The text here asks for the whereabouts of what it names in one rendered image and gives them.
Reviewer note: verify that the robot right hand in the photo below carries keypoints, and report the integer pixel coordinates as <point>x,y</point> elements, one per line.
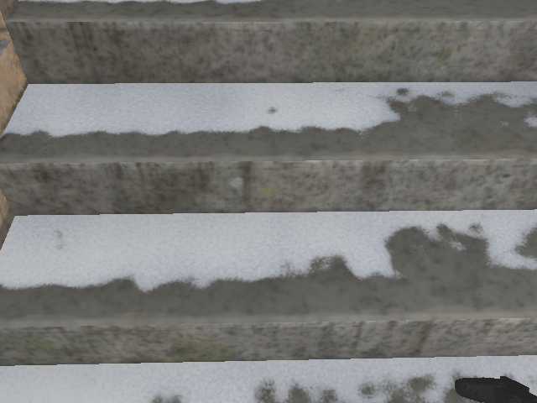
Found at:
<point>490,390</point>

